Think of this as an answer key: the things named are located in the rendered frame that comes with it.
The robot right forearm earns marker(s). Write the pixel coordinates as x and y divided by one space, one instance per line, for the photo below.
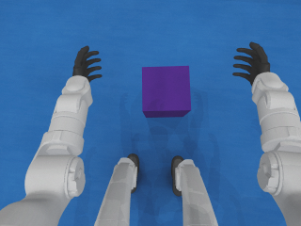
278 115

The left robot upper arm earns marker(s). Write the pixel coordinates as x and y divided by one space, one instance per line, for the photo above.
51 182

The right robot shin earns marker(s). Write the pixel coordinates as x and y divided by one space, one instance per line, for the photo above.
188 162

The robot left forearm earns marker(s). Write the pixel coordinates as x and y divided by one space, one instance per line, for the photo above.
65 134

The left robot foot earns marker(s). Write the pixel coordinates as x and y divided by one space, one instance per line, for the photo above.
135 159

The carton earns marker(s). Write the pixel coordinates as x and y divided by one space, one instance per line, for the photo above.
166 91

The right robot hand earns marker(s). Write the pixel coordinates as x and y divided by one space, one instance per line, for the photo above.
258 61

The right robot upper arm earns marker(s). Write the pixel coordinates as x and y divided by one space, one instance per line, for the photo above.
279 173

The left robot hand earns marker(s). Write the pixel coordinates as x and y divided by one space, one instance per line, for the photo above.
81 64

